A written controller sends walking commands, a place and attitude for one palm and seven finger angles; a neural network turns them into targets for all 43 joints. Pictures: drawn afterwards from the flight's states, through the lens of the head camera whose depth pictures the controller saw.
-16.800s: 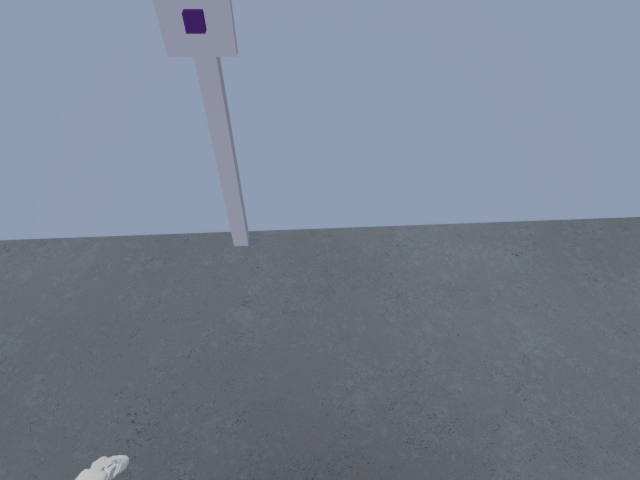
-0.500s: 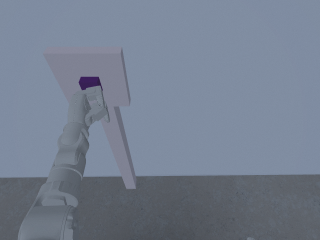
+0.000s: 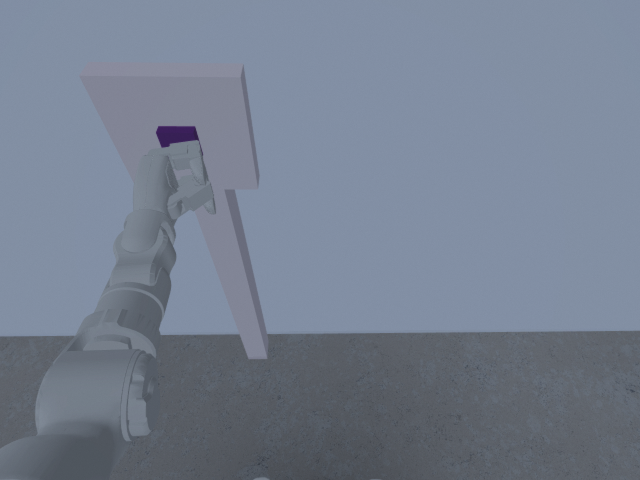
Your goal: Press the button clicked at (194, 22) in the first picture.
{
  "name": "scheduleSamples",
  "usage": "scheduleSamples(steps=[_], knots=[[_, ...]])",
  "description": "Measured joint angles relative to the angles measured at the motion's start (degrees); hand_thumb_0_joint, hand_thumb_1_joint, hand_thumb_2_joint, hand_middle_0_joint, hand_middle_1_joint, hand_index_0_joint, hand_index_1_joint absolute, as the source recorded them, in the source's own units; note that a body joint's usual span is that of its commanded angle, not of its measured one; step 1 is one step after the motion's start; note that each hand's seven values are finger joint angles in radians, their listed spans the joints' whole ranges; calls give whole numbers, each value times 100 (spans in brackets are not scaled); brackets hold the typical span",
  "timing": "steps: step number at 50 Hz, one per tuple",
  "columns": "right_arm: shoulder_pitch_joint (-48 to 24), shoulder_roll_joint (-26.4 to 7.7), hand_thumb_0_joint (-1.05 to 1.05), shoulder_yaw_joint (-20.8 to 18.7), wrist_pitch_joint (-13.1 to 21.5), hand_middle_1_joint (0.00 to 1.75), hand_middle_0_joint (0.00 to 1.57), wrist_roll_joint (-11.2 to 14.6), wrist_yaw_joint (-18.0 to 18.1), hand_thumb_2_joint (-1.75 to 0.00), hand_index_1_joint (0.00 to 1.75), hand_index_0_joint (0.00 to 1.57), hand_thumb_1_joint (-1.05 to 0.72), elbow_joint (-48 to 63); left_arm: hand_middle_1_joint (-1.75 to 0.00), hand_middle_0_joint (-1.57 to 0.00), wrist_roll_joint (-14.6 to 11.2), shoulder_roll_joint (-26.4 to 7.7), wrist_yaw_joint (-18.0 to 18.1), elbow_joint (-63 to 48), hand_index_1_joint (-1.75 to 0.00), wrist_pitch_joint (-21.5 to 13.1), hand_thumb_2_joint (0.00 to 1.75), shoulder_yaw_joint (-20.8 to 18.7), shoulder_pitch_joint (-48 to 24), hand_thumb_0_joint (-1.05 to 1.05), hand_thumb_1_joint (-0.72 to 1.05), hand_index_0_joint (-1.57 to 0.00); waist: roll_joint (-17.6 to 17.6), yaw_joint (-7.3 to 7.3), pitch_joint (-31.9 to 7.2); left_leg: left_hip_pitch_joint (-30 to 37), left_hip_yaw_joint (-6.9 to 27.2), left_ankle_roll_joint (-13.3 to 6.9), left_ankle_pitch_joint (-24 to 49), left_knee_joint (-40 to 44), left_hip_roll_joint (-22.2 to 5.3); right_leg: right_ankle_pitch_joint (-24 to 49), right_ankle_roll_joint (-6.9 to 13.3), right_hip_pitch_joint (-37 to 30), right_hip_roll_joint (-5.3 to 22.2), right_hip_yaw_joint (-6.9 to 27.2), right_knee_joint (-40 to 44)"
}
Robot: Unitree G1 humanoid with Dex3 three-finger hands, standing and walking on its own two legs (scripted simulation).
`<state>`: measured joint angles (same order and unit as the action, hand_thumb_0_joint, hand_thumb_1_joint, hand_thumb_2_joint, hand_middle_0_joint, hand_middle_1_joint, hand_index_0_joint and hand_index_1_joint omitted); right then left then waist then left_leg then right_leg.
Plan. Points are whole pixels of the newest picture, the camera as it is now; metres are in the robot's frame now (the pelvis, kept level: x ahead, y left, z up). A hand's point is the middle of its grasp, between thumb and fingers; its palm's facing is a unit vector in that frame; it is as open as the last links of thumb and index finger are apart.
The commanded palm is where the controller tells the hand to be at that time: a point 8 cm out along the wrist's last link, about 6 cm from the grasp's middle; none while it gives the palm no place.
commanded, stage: hold the button down briefly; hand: left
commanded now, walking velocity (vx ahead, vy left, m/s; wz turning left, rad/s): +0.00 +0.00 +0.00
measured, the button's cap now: (182, 139) +0.51 +0.17 +0.14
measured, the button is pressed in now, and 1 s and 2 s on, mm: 12 0 0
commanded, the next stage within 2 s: pull the fist back off the button in 0.20 s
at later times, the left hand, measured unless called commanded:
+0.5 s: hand (206, 187) +0.46 +0.14 +0.11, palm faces +0.00 -1.00 -0.01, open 3.0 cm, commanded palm +0.44 +0.19 +0.11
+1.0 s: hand (196, 215) +0.41 +0.15 +0.11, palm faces -0.02 -1.00 +0.01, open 3.1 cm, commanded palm +0.37 +0.20 +0.11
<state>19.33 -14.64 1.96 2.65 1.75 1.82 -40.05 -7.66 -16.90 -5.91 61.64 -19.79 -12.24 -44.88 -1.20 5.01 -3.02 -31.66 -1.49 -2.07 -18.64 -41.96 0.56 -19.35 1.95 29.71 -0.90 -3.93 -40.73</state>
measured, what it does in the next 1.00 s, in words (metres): stands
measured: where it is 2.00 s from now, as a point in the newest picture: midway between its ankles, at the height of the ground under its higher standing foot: outside the picture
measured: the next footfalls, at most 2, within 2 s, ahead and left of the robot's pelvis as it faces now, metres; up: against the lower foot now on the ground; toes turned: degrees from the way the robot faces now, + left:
none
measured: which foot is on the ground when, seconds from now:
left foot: down 0.00-1.00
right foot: down 0.00-1.00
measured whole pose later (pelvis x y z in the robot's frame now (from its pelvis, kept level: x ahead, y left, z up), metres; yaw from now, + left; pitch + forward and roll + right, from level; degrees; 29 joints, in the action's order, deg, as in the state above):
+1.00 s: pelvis +0.03 +0.00 +0.01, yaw -2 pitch +7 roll -1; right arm 18.3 -14.5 1.1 3.2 2.6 1.1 -34.1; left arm -11.0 -12.4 -7.3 33.8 -14.2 -10.2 -22.0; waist -2.0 1.9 -5.1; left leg -26.0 -3.2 -2.3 -20.3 -39.5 0.1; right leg -20.2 1.6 24.8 -1.5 -1.9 -38.2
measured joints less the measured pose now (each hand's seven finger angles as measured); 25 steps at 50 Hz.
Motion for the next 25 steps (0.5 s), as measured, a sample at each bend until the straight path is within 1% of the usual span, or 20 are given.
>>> scheduleSamples(steps=[5,12,16,21,25], knots=[[94,-54,0,-2,73,30,20,-15,7,-90,30,20,-91,-70,-150,-130,5,-92,45,240,-150,-86,96,-3,-211,-2,80,-135,-23,59,18,-177,34,8,41,-82,-2,34,12,161,2,-38,-71],[202,-92,1,21,140,30,20,-12,34,-90,30,20,-91,-97,-150,-130,6,-269,-24,468,-150,-136,97,-117,-365,-2,79,-136,4,169,7,-326,36,22,80,-144,-39,85,31,309,-31,-43,-117],[251,-124,1,19,175,30,20,-11,43,-90,30,20,-91,-83,-150,-130,10,-338,-55,527,-150,-141,97,-134,-411,-2,79,-137,-8,205,4,-394,43,27,85,-185,-53,100,38,368,-44,-50,-139],[262,-138,1,21,198,30,20,-6,45,-90,30,20,-91,-54,-150,-130,-2,-375,-132,518,-150,-123,97,-198,-430,-1,79,-138,-10,217,0,-452,34,25,87,-212,-67,115,37,427,-59,-39,-154],[291,-129,1,-15,204,30,20,-16,12,-90,30,20,-91,1,-150,-130,-21,-303,-120,386,-150,-82,96,-208,-316,-1,79,-137,-26,181,-47,-434,11,20,76,-199,-65,107,33,421,-57,-14,-151]])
